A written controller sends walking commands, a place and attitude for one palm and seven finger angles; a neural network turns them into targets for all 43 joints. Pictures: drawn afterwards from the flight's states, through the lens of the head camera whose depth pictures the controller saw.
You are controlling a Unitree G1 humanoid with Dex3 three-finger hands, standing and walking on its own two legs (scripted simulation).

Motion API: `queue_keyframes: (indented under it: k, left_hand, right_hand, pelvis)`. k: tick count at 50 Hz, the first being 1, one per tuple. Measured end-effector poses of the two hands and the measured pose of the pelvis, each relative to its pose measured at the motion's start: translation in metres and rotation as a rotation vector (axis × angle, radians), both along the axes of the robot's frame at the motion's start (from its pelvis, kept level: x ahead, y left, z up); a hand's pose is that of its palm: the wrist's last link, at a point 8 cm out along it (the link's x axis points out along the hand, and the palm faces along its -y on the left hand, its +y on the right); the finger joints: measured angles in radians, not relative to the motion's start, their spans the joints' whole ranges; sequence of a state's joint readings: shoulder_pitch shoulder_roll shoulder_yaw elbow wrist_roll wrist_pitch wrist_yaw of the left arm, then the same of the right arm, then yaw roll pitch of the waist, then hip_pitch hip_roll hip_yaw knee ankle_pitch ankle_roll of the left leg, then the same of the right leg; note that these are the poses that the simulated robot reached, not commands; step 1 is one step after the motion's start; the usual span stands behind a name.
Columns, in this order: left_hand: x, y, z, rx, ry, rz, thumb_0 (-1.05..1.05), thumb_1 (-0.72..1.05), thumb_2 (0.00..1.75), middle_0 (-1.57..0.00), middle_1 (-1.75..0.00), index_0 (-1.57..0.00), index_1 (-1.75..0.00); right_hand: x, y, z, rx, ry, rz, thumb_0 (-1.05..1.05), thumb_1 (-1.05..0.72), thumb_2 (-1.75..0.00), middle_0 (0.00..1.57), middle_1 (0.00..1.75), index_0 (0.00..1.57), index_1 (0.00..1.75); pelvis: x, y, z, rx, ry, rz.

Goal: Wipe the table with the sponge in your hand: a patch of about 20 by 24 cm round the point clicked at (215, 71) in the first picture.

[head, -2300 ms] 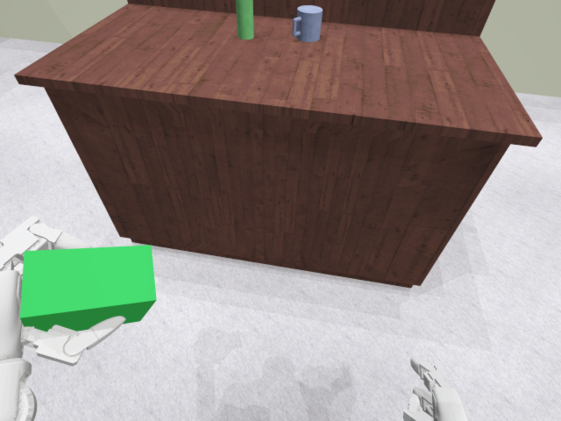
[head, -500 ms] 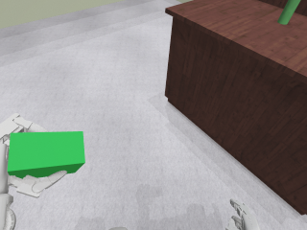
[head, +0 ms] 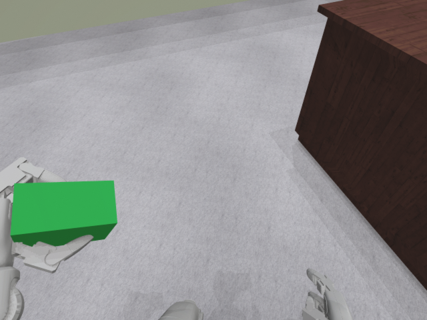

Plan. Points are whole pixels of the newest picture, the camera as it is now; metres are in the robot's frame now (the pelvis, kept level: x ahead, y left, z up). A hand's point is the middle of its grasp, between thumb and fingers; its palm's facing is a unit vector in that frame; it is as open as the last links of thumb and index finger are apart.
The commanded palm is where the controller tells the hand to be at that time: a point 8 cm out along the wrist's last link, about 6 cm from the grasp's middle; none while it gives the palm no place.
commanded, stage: walk around to get in front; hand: left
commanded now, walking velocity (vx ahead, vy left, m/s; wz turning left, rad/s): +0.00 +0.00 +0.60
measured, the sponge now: (80, 214) +0.22 +0.21 +0.15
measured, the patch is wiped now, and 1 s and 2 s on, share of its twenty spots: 0.00 0.00 0.00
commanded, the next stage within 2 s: none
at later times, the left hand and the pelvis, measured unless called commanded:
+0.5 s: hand out of the picture +0.07 +0.30 +0.19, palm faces +0.62 -0.68 -0.40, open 10.3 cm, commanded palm +0.01 +0.32 +0.18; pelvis -0.06 +0.01 +0.01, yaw +18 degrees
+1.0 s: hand out of the picture +0.03 +0.31 +0.18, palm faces +0.80 -0.41 -0.44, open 10.2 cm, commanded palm -0.03 +0.31 +0.18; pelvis +0.00 -0.01 +0.01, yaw +34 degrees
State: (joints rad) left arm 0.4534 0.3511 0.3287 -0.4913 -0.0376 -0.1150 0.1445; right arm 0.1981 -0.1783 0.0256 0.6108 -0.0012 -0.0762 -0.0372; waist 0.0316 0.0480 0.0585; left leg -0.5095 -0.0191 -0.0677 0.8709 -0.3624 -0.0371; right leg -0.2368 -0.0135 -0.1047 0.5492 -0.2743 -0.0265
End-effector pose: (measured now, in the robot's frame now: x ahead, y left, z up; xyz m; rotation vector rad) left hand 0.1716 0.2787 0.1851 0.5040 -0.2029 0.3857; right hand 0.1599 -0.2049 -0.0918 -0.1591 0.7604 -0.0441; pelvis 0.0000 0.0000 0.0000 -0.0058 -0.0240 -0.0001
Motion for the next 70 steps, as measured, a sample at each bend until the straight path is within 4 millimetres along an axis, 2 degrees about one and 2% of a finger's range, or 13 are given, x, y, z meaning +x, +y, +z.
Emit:
queue_keyframes:
  k: [6,12,18,25,31,37,41,46,50,53,58,65,70]
  left_hand:
    - [-0.035,0.003,-0.001,-0.024,0.012,0.054,-0.01,-0.5,0.99,-0.72,-1.34,-0.73,-1.34]
    - [-0.073,0.028,0.003,-0.004,-0.07,0.121,-0.01,-0.5,0.99,-0.72,-1.34,-0.73,-1.34]
    - [-0.109,0.049,0.005,0.027,-0.127,0.156,-0.01,-0.5,0.99,-0.72,-1.34,-0.73,-1.34]
    - [-0.152,0.044,0.021,0.037,-0.113,0.216,-0.01,-0.5,0.99,-0.72,-1.34,-0.73,-1.34]
    - [-0.174,0.039,0.016,0.036,-0.057,0.357,-0.01,-0.5,0.99,-0.72,-1.34,-0.73,-1.34]
    - [-0.178,0.014,0.003,0.025,-0.036,0.436,-0.01,-0.5,0.99,-0.72,-1.34,-0.73,-1.34]
    - [-0.184,0.006,0.007,0.015,-0.001,0.461,-0.01,-0.5,0.99,-0.72,-1.34,-0.73,-1.34]
    - [-0.192,0.018,0.014,0.05,0.019,0.532,-0.01,-0.5,0.99,-0.72,-1.34,-0.73,-1.34]
    - [-0.194,0.036,0.016,0.057,-0.039,0.598,-0.01,-0.5,0.99,-0.72,-1.34,-0.73,-1.34]
    - [-0.189,0.051,0.011,0.078,-0.119,0.604,-0.01,-0.5,0.99,-0.72,-1.34,-0.73,-1.34]
    - [-0.165,0.068,0.003,0.093,-0.116,0.582,-0.01,-0.5,0.99,-0.72,-1.34,-0.73,-1.34]
    - [-0.144,0.045,0.025,0.148,-0.064,0.577,-0.01,-0.51,0.99,-0.72,-1.34,-0.73,-1.34]
    - [-0.13,0.043,0.018,0.165,-0.065,0.674,-0.01,-0.51,0.99,-0.72,-1.34,-0.74,-1.34]
  right_hand:
    - [-0.008,-0.02,0.013,-0.085,0.023,0.008,0.01,-0.9,-0.9,0.2,0.3,0.21,0.3]
    - [-0.004,-0.022,0.026,-0.193,-0.006,0.064,0.01,-0.9,-0.9,0.2,0.3,0.2,0.3]
    - [-0.005,0.012,0.03,-0.156,-0.058,0.128,0.01,-0.91,-0.9,0.2,0.3,0.2,0.3]
    - [-0.019,0.057,0.028,-0.032,-0.018,0.247,0.01,-0.9,-0.9,0.2,0.3,0.2,0.3]
    - [-0.01,0.068,0.012,0.007,0.014,0.351,0.01,-0.9,-0.9,0.21,0.31,0.21,0.3]
    - [0.024,0.056,-0.011,-0.017,0.034,0.461,0.01,-0.9,-0.9,0.21,0.31,0.21,0.3]
    - [0.049,0.042,-0.001,-0.075,0.046,0.461,0.01,-0.9,-0.9,0.2,0.31,0.21,0.3]
    - [0.082,0.042,0.014,-0.142,0.019,0.48,0.01,-0.9,-0.9,0.2,0.3,0.2,0.3]
    - [0.106,0.062,0.02,-0.175,-0.012,0.518,0.01,-0.9,-0.9,0.2,0.3,0.2,0.3]
    - [0.125,0.086,0.015,-0.166,-0.08,0.525,0.01,-0.9,-0.9,0.2,0.3,0.2,0.3]
    - [0.13,0.132,0.009,-0.038,-0.069,0.543,0.01,-0.91,-0.9,0.2,0.3,0.2,0.3]
    - [0.133,0.165,-0.002,0.075,0.006,0.634,0.01,-0.9,-0.9,0.2,0.3,0.21,0.3]
    - [0.166,0.162,-0.033,0.032,0.082,0.698,0.01,-0.9,-0.9,0.21,0.31,0.21,0.3]
  pelvis:
    - [-0.013,-0.005,0.009,0.035,0.0,0.086]
    - [-0.029,0.005,0.003,0.02,0.029,0.163]
    - [-0.05,0.014,-0.002,0.004,0.006,0.226]
    - [-0.056,0.008,0.012,-0.05,0.008,0.308]
    - [-0.05,-0.009,0.012,-0.042,0.015,0.37]
    - [-0.043,-0.031,-0.003,0.0,0.019,0.464]
    - [-0.032,-0.031,0.006,0.03,0.022,0.512]
    - [-0.016,-0.023,0.013,0.052,0.042,0.572]
    - [-0.004,-0.009,0.009,0.052,0.05,0.598]
    - [0.002,0.008,-0.009,0.035,0.038,0.595]
    - [0.017,0.007,-0.011,0.041,0.017,0.631]
    - [0.059,0.008,-0.002,0.004,0.023,0.659]
    - [0.092,0.006,-0.015,0.012,0.009,0.709]
